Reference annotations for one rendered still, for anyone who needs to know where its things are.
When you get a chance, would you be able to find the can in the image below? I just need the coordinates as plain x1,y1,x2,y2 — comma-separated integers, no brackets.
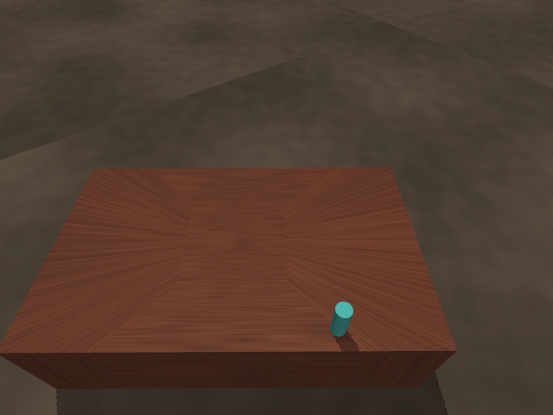
330,302,353,336

